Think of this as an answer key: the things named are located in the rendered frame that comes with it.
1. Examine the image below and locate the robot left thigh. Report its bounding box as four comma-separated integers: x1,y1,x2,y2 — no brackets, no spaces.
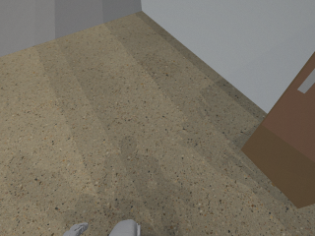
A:
108,219,141,236

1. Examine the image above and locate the cupboard door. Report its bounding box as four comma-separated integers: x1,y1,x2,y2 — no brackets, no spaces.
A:
262,55,315,162

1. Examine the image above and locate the robot left hand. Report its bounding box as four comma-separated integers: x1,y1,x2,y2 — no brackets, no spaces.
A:
63,222,89,236

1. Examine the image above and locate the handle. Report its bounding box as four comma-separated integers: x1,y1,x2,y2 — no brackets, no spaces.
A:
297,69,315,93

